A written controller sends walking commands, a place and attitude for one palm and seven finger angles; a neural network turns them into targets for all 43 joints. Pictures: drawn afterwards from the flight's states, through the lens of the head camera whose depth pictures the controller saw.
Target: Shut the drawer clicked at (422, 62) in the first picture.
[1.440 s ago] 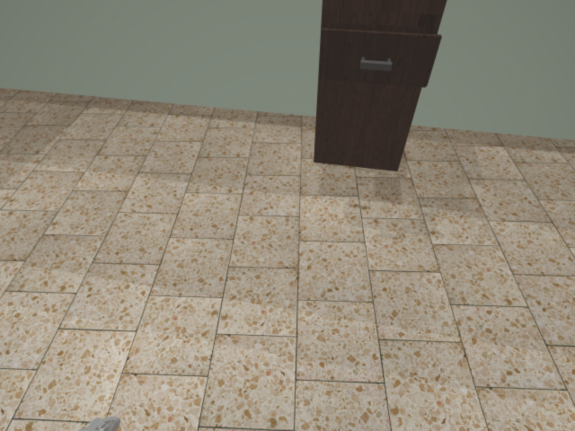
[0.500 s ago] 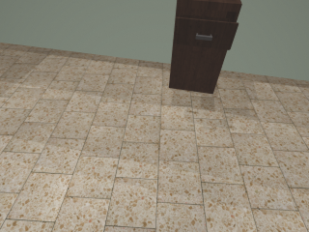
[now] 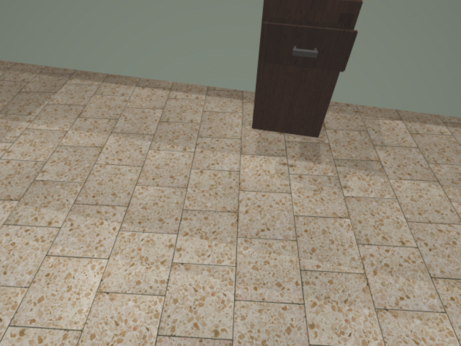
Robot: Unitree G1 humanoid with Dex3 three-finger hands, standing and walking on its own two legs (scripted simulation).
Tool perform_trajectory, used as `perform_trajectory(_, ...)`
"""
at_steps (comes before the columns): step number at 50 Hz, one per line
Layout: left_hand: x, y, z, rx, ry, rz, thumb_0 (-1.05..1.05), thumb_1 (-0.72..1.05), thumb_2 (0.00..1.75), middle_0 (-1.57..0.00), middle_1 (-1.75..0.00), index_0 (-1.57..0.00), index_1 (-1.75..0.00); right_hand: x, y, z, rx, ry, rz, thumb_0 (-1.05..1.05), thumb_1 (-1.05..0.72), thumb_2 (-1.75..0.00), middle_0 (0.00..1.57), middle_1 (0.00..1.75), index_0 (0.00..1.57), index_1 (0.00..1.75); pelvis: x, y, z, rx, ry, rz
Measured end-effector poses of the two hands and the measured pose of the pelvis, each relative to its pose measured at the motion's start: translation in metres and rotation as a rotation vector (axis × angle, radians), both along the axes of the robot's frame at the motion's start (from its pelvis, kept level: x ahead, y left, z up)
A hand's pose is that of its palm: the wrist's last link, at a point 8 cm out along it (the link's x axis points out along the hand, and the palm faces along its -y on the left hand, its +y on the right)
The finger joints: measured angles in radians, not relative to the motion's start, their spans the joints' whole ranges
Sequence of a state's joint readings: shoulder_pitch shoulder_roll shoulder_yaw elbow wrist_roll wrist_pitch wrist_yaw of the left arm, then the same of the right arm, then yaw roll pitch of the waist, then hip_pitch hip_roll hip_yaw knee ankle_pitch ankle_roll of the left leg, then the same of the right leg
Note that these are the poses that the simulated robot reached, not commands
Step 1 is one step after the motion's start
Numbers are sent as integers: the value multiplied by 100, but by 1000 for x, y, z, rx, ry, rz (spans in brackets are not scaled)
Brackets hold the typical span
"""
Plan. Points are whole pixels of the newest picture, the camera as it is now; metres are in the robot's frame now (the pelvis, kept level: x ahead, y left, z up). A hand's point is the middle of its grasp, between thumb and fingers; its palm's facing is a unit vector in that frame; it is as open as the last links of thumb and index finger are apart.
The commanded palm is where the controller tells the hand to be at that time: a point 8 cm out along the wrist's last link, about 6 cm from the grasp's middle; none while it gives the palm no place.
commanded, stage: walk to a spot facing it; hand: left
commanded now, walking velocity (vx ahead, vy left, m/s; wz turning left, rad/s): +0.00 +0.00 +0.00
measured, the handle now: (304, 50) +1.34 -0.26 -0.09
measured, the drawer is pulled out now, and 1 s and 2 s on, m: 0.21 0.21 0.21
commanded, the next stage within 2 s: none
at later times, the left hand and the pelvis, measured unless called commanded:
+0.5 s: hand out of the picture +0.08 +0.17 -0.19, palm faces -0.09 -0.97 -0.22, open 7.4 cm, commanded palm none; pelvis +0.06 -0.03 -0.03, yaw -9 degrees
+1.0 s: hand (164, 259) +0.35 +0.19 -0.19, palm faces -0.35 -0.91 -0.21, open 7.4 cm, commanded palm none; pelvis +0.25 +0.00 -0.02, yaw -27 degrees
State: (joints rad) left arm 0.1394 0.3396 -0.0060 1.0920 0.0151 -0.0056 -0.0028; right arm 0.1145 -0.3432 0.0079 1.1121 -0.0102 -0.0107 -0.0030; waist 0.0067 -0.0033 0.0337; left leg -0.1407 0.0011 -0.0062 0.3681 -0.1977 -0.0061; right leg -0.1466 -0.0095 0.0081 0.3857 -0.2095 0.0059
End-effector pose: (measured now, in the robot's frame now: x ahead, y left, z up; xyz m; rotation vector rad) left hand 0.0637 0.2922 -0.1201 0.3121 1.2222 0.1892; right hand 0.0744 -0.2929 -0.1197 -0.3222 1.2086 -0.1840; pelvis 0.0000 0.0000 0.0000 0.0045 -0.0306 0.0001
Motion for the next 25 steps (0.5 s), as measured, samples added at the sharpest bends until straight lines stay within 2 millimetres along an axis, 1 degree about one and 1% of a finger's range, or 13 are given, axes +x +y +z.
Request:
perform_trajectory(7,5,0,1,2,-6,-2,0,90,90,-20,-30,-21,-30,4,0,0,0,-4,2,1,-91,-90,20,30,20,30,2,0,0,0,1,-1)
perform_trajectory(11,3,-7,-5,-10,13,-1,0,90,90,-20,-30,-20,-30,2,6,-4,12,-6,-15,1,-91,-90,20,30,20,30,7,0,-2,-1,5,-29)
perform_trajectory(14,-1,-17,-13,-42,50,-10,0,90,90,-20,-30,-20,-30,-5,13,-12,38,-4,-49,0,-91,-90,20,29,20,30,15,-1,-6,0,11,-60)
perform_trajectory(18,-3,-35,-25,-81,107,-26,0,91,90,-20,-30,-20,-30,-21,20,-25,76,14,-118,0,-91,-90,20,30,20,30,30,-7,-14,10,20,-111)
perform_trajectory(20,1,-47,-28,-94,136,-40,0,91,90,-20,-30,-20,-30,-31,20,-32,95,31,-162,0,-91,-90,20,30,20,30,38,-12,-17,14,19,-144)
perform_trajectory(23,14,-66,-36,-106,133,-58,1,91,90,-20,-30,-20,-30,-46,15,-47,113,85,-209,0,-91,-90,20,30,20,30,51,-23,-27,-1,15,-158)
perform_trajectory(25,20,-76,-37,-112,108,-40,1,91,90,-20,-30,-20,-30,-47,14,-49,119,138,-218,1,-91,-90,20,30,20,30,61,-28,-27,-10,15,-157)
